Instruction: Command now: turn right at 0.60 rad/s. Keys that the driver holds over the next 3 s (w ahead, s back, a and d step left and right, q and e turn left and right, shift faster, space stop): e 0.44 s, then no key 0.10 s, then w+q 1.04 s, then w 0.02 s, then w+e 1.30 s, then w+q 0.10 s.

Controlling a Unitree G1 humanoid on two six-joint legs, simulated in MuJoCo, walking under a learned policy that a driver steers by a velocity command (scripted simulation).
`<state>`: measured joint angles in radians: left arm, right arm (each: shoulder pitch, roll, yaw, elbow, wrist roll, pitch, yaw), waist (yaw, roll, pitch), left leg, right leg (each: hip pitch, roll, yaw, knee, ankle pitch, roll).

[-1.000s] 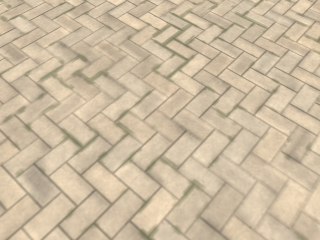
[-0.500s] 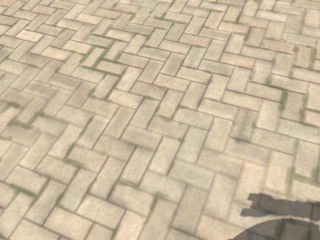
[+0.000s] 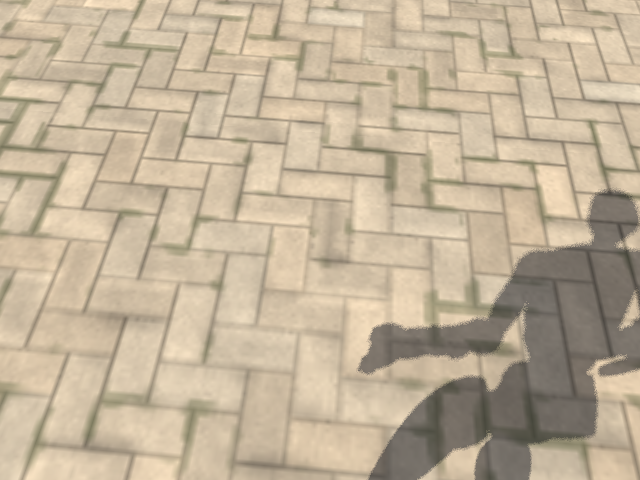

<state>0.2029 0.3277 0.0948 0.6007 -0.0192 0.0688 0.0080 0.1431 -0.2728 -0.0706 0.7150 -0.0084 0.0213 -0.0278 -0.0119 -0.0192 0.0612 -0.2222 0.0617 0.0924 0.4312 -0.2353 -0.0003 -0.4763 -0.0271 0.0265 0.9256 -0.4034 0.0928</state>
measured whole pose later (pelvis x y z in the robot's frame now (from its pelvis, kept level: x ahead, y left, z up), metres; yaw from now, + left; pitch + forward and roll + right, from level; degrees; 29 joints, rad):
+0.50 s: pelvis +0.00 -0.05 +0.00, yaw -17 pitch +2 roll +2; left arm 0.17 0.31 0.07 0.58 0.00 0.03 0.02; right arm 0.11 -0.31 -0.08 0.70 0.00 0.01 -0.01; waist 0.01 0.01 0.04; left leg -0.44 -0.02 -0.08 0.79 -0.36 -0.08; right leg -0.31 0.09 0.17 0.50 -0.22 -0.05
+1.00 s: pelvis +0.09 -0.09 -0.01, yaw -9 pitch +2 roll -1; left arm 0.17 0.27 0.06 0.66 0.00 -0.10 -0.01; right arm 0.41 -0.29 -0.07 0.72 0.04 -0.01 -0.02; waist -0.04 0.03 -0.02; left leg -0.29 -0.02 -0.17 0.76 -0.46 0.01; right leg -0.28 0.03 0.01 0.48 -0.23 -0.02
